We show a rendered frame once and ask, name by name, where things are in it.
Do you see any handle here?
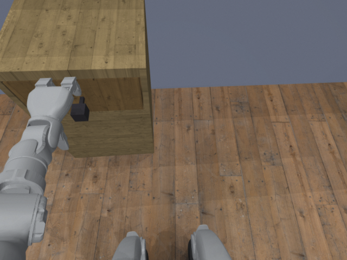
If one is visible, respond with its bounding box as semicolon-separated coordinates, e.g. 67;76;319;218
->
70;96;89;122

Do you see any robot left forearm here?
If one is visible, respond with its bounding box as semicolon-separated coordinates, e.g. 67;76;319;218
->
0;116;62;197

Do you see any drawer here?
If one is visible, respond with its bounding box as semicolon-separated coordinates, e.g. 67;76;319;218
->
3;77;143;113

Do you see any right robot thigh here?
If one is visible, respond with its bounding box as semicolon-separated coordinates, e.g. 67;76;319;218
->
191;229;232;260

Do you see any left robot upper arm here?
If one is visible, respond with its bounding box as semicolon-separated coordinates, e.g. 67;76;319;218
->
0;193;48;260

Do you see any left robot shin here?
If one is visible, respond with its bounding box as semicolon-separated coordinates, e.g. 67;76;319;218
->
126;231;138;237

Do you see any cabinet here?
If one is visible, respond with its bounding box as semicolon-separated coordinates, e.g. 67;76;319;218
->
0;0;154;158

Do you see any left robot hand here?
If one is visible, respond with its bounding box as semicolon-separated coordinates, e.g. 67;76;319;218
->
27;77;82;150

